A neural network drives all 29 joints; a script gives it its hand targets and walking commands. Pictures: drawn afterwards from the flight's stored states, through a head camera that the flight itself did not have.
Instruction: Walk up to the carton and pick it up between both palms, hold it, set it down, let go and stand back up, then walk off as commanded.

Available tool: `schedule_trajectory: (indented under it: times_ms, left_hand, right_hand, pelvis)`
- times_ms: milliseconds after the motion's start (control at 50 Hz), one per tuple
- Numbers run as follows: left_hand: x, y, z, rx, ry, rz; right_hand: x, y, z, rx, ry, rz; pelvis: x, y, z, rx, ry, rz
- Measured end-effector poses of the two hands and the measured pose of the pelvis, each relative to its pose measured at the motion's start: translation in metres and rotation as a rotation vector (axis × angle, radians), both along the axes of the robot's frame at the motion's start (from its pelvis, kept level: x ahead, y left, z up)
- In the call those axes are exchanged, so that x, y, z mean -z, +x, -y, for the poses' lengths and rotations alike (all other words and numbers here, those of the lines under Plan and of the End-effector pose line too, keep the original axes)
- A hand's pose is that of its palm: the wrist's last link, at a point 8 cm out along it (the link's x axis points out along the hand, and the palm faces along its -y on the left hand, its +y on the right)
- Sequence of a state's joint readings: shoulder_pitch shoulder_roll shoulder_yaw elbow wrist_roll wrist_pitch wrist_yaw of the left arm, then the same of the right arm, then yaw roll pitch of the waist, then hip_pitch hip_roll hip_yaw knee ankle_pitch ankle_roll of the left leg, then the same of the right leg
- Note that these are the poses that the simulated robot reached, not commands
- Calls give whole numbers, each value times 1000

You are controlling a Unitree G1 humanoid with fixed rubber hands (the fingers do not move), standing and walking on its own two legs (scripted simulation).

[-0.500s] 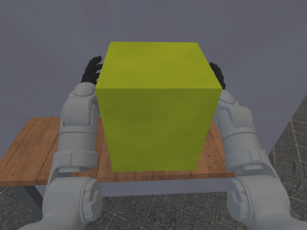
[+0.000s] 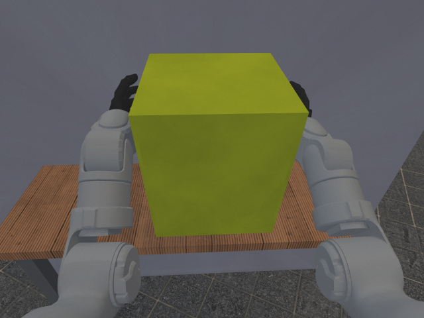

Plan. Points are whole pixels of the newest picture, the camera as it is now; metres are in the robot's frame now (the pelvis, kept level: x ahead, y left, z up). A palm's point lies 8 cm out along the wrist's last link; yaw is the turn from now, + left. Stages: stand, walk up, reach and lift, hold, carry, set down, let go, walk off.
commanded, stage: hold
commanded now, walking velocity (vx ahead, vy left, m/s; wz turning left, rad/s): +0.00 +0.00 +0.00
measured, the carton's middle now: (212, 145) +0.37 +0.02 +0.22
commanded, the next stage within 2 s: set down in 1.38 s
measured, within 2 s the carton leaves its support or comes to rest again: neither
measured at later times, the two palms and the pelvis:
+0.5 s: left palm (117, 114) +0.37 +0.17 +0.28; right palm (300, 117) +0.39 -0.13 +0.27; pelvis +0.00 +0.00 +0.00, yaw +0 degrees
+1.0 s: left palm (117, 113) +0.37 +0.17 +0.28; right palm (300, 117) +0.39 -0.13 +0.27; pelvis +0.00 +0.00 +0.00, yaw +0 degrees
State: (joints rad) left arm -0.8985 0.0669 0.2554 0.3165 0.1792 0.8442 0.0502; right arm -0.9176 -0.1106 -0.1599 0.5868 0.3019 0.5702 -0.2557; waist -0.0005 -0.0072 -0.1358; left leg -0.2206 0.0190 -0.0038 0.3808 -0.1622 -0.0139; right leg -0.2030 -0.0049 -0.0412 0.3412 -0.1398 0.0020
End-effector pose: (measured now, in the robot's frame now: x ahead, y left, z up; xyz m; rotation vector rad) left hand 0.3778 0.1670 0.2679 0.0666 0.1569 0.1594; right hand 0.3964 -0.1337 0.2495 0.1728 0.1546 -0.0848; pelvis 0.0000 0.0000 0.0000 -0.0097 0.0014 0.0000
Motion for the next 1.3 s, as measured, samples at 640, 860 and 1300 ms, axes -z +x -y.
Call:
schedule_trajectory:
  times_ms: [640, 860, 1300]
  left_hand:
    - [-15, -12, -1, -4, -10, 12]
    - [-15, -13, -1, -4, -11, 11]
    - [-15, -13, -1, -4, -11, 9]
  right_hand:
    - [-21, -10, -1, -7, -8, 9]
    - [-21, -10, -1, -8, -10, 7]
    - [-21, -10, -1, -9, -11, 2]
  pelvis:
    - [0, 0, 0, 0, 0, 4]
    - [0, -1, 0, 0, 0, 4]
    - [0, -1, 0, 0, 0, 4]
